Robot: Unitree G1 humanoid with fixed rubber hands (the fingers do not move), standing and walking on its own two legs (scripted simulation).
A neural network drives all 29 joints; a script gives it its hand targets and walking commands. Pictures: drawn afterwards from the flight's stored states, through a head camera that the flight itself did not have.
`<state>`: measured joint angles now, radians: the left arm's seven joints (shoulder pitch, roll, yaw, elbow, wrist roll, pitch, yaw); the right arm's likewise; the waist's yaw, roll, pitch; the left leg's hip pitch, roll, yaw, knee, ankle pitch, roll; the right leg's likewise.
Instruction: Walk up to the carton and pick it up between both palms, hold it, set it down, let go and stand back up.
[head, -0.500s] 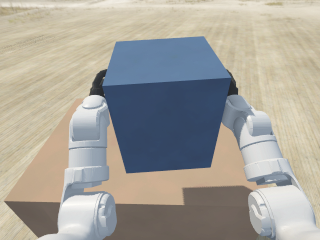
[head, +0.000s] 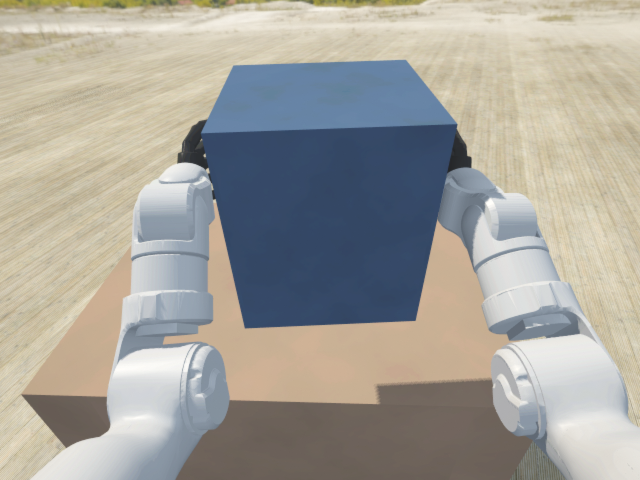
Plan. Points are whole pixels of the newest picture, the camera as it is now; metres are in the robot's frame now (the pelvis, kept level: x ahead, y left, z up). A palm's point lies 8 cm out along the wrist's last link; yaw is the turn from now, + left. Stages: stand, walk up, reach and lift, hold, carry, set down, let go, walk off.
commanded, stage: hold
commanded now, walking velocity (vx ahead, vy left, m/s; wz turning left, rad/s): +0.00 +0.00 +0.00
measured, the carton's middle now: (325, 194) +0.38 +0.01 +0.25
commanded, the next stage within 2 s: none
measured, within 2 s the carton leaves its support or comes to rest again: neither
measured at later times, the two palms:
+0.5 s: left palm (202, 183) +0.39 +0.15 +0.26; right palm (449, 185) +0.39 -0.15 +0.25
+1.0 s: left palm (190, 181) +0.37 +0.16 +0.28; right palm (450, 182) +0.37 -0.14 +0.26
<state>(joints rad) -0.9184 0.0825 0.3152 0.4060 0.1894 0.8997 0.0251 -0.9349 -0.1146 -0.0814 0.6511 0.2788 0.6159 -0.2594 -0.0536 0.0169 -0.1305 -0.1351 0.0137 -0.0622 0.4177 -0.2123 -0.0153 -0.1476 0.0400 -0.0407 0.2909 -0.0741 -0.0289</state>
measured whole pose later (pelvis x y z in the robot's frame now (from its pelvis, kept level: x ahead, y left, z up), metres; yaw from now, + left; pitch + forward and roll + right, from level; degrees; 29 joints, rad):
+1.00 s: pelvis +0.01 +0.00 +0.00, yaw +0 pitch -5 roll -2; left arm -0.86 0.06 0.32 0.28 0.22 0.94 0.00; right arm -0.88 -0.10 -0.07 0.55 0.32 0.67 -0.29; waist -0.07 0.01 -0.12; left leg -0.10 0.02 -0.07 0.43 -0.24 -0.01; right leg -0.10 0.05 -0.02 0.29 -0.09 -0.02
